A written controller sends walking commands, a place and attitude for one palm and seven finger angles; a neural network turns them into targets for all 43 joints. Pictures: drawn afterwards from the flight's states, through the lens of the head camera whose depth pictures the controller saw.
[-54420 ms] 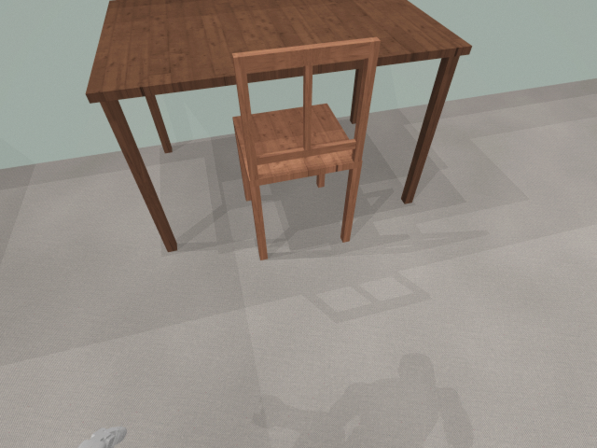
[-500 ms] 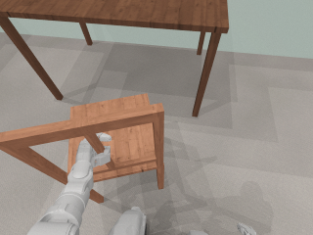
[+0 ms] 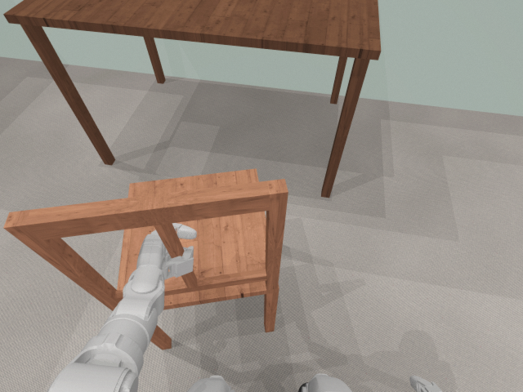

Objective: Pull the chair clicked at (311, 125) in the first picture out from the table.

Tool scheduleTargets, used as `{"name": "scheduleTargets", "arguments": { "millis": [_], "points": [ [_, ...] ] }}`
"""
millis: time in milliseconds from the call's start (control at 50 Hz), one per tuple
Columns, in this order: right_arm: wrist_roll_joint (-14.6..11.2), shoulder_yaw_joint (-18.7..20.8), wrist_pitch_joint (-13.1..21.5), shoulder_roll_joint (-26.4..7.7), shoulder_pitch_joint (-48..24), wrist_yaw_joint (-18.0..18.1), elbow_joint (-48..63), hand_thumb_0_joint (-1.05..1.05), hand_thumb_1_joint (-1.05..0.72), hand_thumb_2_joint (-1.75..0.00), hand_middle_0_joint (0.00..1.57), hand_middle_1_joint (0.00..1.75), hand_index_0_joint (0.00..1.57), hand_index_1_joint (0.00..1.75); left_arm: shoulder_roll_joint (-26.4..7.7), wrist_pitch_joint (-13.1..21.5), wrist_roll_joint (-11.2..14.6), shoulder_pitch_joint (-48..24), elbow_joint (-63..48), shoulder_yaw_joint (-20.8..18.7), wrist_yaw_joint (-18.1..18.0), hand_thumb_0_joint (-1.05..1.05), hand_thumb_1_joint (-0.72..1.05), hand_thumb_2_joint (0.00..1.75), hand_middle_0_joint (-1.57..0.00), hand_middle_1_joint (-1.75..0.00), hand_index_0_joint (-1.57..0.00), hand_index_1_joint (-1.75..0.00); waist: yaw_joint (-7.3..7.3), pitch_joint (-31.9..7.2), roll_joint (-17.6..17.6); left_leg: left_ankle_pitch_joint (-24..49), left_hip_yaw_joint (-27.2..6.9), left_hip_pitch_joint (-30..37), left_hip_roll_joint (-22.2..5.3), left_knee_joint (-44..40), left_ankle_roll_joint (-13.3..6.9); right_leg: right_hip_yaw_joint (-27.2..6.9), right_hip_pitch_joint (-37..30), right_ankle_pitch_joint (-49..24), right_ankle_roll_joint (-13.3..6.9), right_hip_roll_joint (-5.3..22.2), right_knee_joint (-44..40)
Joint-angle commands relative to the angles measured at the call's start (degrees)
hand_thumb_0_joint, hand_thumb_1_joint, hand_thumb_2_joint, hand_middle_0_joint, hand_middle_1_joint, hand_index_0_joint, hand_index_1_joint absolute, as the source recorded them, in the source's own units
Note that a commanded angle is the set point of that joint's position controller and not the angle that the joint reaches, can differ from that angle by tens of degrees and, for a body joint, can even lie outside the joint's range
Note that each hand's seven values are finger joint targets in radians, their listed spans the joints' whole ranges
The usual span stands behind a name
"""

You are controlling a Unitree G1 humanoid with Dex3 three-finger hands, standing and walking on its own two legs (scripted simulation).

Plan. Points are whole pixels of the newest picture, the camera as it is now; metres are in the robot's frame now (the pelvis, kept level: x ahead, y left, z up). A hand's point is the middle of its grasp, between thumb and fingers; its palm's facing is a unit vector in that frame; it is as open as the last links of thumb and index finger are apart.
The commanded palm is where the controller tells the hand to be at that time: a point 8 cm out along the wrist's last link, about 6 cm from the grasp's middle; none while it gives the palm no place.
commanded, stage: stop walking, hand still on the chair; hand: left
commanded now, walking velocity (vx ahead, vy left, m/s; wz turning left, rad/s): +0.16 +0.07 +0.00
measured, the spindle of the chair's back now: (179, 256) +0.36 +0.16 -0.09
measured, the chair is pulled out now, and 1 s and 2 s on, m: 0.57 0.62 0.62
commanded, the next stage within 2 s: open the thumb and straighten the fingers in 0.84 s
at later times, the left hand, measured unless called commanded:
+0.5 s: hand (181, 285) +0.29 +0.14 -0.06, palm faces +0.05 -0.98 -0.18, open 5.4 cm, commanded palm +0.28 +0.19 -0.04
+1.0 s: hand (181, 284) +0.29 +0.14 -0.06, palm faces +0.06 -0.98 -0.16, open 5.4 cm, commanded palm +0.27 +0.20 -0.03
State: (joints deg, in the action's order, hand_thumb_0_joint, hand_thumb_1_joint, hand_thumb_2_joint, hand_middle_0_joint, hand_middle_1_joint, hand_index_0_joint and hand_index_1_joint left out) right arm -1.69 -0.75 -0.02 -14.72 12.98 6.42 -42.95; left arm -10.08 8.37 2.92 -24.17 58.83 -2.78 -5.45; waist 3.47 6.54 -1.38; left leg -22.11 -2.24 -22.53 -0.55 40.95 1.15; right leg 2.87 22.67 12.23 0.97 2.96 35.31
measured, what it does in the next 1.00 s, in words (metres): stands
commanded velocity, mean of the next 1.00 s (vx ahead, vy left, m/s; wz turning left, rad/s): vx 0.02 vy -0.01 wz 0.00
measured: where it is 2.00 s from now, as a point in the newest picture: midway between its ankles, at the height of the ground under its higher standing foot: outside the picture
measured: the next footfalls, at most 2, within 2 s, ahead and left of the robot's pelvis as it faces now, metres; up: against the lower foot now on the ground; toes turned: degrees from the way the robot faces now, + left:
none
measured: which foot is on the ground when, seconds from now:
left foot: down 0.00-1.00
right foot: down 0.00-1.00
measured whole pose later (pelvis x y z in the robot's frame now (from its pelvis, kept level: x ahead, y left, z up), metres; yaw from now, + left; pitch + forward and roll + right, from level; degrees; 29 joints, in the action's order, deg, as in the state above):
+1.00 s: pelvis +0.04 -0.01 +0.02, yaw +0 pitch +0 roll +0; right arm -2.2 -1.3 0.6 -11.8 11.4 5.0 -39.4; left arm -9.2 6.0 3.2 0.4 37.5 0.0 -4.9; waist 1.9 2.0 0.1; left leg -14.7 -1.3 -11.9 -1.3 26.7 1.6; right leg 0.8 14.8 11.6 0.6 1.2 26.6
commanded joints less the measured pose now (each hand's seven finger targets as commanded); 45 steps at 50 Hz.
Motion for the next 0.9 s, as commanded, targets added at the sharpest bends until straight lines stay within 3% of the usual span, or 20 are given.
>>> {"name": "scheduleTargets", "arguments": {
  "millis": [0, 20, 40, 60, 80, 120, 160, 200, 260, 300, 340, 360, 380, 440, 500, 560, 640, 760, 840, 880],
  "points": [
    [0.73, 1.94, 3.23, -7.32, -2.25, 1.78, 7.8, 0.0, -0.9, -0.9, 0.2, 0.3, 0.2, 0.3, -10.34, 3.57, -1.52, -14.81, -19.87, -1.15, -0.41, 0.0, 0.9, 0.9, -0.5, -1.45, -0.5, -1.45, -2.54, -17.54, 2.56, 6.51, -6.92, 7.87, -5.62, -17.16, -3.7, -4.27, -7.72, 7.01, -1.8, 5.54, -5.45],
    [0.85, 2.14, 3.09, -7.63, -2.69, 1.72, 8.61, 0.0, -0.9, -0.9, 0.2, 0.3, 0.2, 0.3, -8.56, 3.38, -1.43, -13.6, -21.36, -0.47, -0.12, 0.0, 0.9, 0.9, -0.5, -1.45, -0.5, -1.45, -3.41, -17.03, -3.34, 11.02, -11.16, 6.72, -9.11, -18.7, -5.62, -2.81, -8.64, 5.1, -0.33, 1.63, -1.15],
    [0.41, 1.7, 2.67, -6.33, -3.06, 1.23, 8.62, 0.0, -0.9, -0.9, 0.2, 0.3, 0.2, 0.3, -7.1, 3.17, -1.03, -12.82, -21.97, 0.84, 0.15, 0.0, 0.9, 0.9, -0.5, -1.45, -0.5, -1.45, -3.76, -19.01, -7.54, 8.45, -14.53, 5.52, -12.01, -21.43, -7.2, -2.13, -10.88, 9.01, -0.13, 0.16, 2.23],
    [0.28, 1.34, 2.57, -5.63, -3.16, 1.09, 8.74, 0.0, -0.9, -0.9, 0.2, 0.3, 0.2, 0.3, -6.2, 2.78, -1.07, -12.39, -22.02, 1.94, 0.45, 0.0, 0.9, 0.9, -0.5, -1.45, -0.5, -1.45, -3.59, -17.96, -10.75, 3.16, -16.16, 4.08, -13.05, -24.36, -8.57, -2.04, -11.34, 11.74, 0.01, -0.69, 3.87],
    [0.34, 1.08, 2.68, -5.17, -3.05, 0.97, 9.12, 0.0, -0.9, -0.9, 0.2, 0.3, 0.2, 0.3, -5.07, 2.39, -1.52, -12.38, -22.23, 2.64, 0.48, 0.0, 0.9, 0.9, -0.5, -1.45, -0.5, -1.45, -3.41, -16.27, -11.84, -0.11, -15.29, 1.82, -12.79, -24.89, -8.68, -1.84, -12.2, 11.47, -0.04, -0.94, 4.02],
    [0.24, 1.58, 3.21, -5.83, -1.25, 0.86, 8.45, 0.0, -0.9, -0.9, 0.2, 0.3, 0.2, 0.3, -6.13, 2.22, -1.37, -10.85, -22.32, 1.81, 0.45, 0.0, 0.9, 0.9, -0.5, -1.45, -0.5, -1.45, -3.04, -17.03, -6.59, 4.4, -11.31, 4.04, -10.37, -20.52, -7.41, -2.39, -14.94, 6.96, -0.12, -1.12, -3.18],
    [0.44, 2.22, 3.81, -6.56, 0.32, 0.88, 7.37, 0.0, -0.9, -0.9, 0.2, 0.3, 0.2, 0.3, -8.6, 2.37, -1.56, -8.95, -22.86, 0.57, 0.63, 0.0, 0.9, 0.9, -0.5, -1.45, -0.5, -1.45, -2.57, -20.38, -1.66, 9.31, -7.26, 9.45, -7.43, -16.6, -5.28, -4.04, -16.27, 2.63, 0.01, -0.34, -9.87],
    [0.4, 1.97, 4.22, -5.76, -0.81, 0.74, 7.9, 0.0, -0.9, -0.9, 0.2, 0.3, 0.2, 0.3, -6.42, 2.31, -2.02, -8.64, -22.41, 2.52, 0.69, 0.0, 0.9, 0.9, -0.5, -1.45, -0.5, -1.45, -2.04, -18.89, -0.24, 4.58, -4.07, 8.95, -4.73, -15.9, -3.36, -7.13, -14.38, 6.53, -1.07, 1.83, -12.35],
    [0.55, 2.03, 4.69, -5.5, -1.33, 0.78, 6.7, 0.0, -0.9, -0.9, 0.2, 0.3, 0.2, 0.3, -8.5, 2.42, -2.68, -6.02, -21.78, 1.28, 0.39, 0.0, 0.9, 0.9, -0.5, -1.45, -0.5, -1.45, -2.16, -12.51, -2.59, -4.93, -2.35, 8.0, -3.35, -18.38, -2.86, -8.29, -7.88, 15.27, -1.3, 2.19, -16.1],
    [0.74, 1.84, 4.65, -5.03, -1.1, 0.67, 6.62, 0.0, -0.9, -0.9, 0.2, 0.3, 0.2, 0.3, -8.47, 2.66, -2.77, -3.8, -20.62, 0.39, -0.03, 0.0, 0.9, 0.9, -0.5, -1.45, -0.5, -1.45, -2.51, -12.6, 0.27, -4.04, -2.38, 7.93, -3.09, -18.22, -2.85, -8.43, -8.48, 15.21, -1.4, 2.32, -16.56],
    [0.85, 1.85, 4.89, -4.8, -1.49, 0.64, 6.86, 0.0, -0.9, -0.9, 0.2, 0.3, 0.2, 0.3, -8.34, 3.05, -2.84, -2.26, -21.58, 0.02, -0.21, 0.0, 0.9, 0.9, -0.5, -1.45, -0.5, -1.45, -2.6, -13.25, 2.28, 1.96, -2.34, 9.58, -3.28, -17.58, -2.73, -8.59, -9.53, 10.98, -1.66, 2.83, -16.71],
    [0.81, 2.11, 5.12, -5.22, -1.5, 0.77, 6.42, 0.0, -0.9, -0.9, 0.2, 0.3, 0.2, 0.3, -9.37, 3.09, -2.83, -1.3, -22.36, -0.51, -0.28, 0.0, 0.9, 0.9, -0.5, -1.45, -0.5, -1.45, -2.43, -13.6, 0.4, 4.52, -2.11, 10.73, -3.43, -17.91, -2.74, -8.17, -9.93, 8.0, -1.62, 2.59, -16.33],
    [0.81, 1.95, 5.16, -4.87, -1.67, 0.69, 6.91, 0.0, -0.9, -0.9, 0.2, 0.3, 0.2, 0.3, -8.15, 3.11, -2.82, -0.01, -22.29, -0.04, -0.3, 0.0, 0.9, 0.9, -0.5, -1.45, -0.5, -1.45, -2.59, -13.99, -0.32, 6.82, -2.39, 10.75, -3.86, -18.21, -2.71, -7.29, -10.83, 5.68, -1.54, 2.31, -15.28],
    [0.79, 2.12, 5.3, -4.62, -2.7, 0.61, 7.48, 0.0, -0.9, -0.9, 0.2, 0.3, 0.2, 0.3, -7.15, 3.23, -2.76, 2.66, -23.7, 0.38, -0.14, 0.0, 0.9, 0.9, -0.5, -1.45, -0.5, -1.45, -2.85, -15.87, 0.9, 15.07, -1.98, 12.99, -4.54, -17.29, -2.46, -7.36, -13.52, -5.04, -1.87, 2.67, -13.63],
    [0.78, 2.34, 5.36, -4.82, -3.05, 0.64, 7.88, 0.0, -0.9, -0.9, 0.2, 0.3, 0.2, 0.3, -7.11, 3.12, -2.71, 5.38, -25.96, 0.61, -0.08, 0.0, 0.9, 0.9, -0.5, -1.45, -0.5, -1.45, -2.74, -17.27, -0.26, 22.24, -1.69, 14.89, -5.18, -16.89, -2.09, -6.35, -15.34, -14.01, -1.94, 2.7, -11.67],
    [0.53, 2.38, 4.95, -4.89, -3.2, 0.81, 8.17, 0.0, -0.9, -0.9, 0.2, 0.3, 0.2, 0.3, -6.82, 2.8, -2.29, 7.95, -27.24, 1.4, 0.14, 0.0, 0.9, 0.9, -0.5, -1.45, -0.5, -1.45, -2.33, -17.1, -0.01, 24.24, -1.3, 15.5, -5.14, -17.06, -1.84, -6.09, -15.99, -17.92, -2.06, 3.03, -11.6],
    [0.68, 2.43, 4.24, -4.75, -4.09, 0.74, 9.14, 0.0, -0.9, -0.9, 0.2, 0.3, 0.2, 0.3, -6.45, 2.46, -2.39, 10.04, -28.87, 1.16, 0.0, 0.0, 0.9, 0.9, -0.5, -1.45, -0.5, -1.45, -2.64, -17.4, 0.84, 24.56, -1.22, 16.32, -5.36, -17.03, -1.7, -6.13, -16.37, -18.4, -2.17, 3.22, -11.46],
    [0.47, 2.26, 3.34, -4.82, -4.32, 0.79, 9.78, 0.0, -0.9, -0.9, 0.2, 0.3, 0.2, 0.3, -7.24, 1.64, -2.07, 11.93, -31.14, 1.01, -0.18, 0.0, 0.9, 0.9, -0.5, -1.45, -0.5, -1.45, -2.58, -15.97, -2.02, 21.65, -0.89, 15.61, -5.02, -18.23, -1.76, -6.05, -15.77, -14.56, -2.17, 2.95, -12.86],
    [0.65, 2.02, 2.83, -4.62, -5.04, 0.74, 10.48, 0.0, -0.9, -0.9, 0.2, 0.3, 0.2, 0.3, -6.95, 1.35, -2.3, 11.95, -31.26, 0.73, -0.45, 0.0, 0.9, 0.9, -0.5, -1.45, -0.5, -1.45, -2.86, -15.93, -0.73, 20.75, -1.22, 15.26, -5.14, -18.28, -1.84, -5.97, -15.82, -13.08, -2.22, 2.96, -13.0],
    [0.63, 2.04, 2.74, -4.64, -4.86, 0.81, 10.24, 0.0, -0.9, -0.9, 0.2, 0.3, 0.2, 0.3, -7.42, 1.24, -2.25, 12.61, -31.48, 0.34, -0.53, 0.0, 0.9, 0.9, -0.5, -1.45, -0.5, -1.45, -2.9, -15.96, -2.35, 20.88, -1.17, 15.57, -5.23, -18.54, -1.98, -5.89, -15.67, -12.82, -2.19, 2.87, -13.05]
  ]
}}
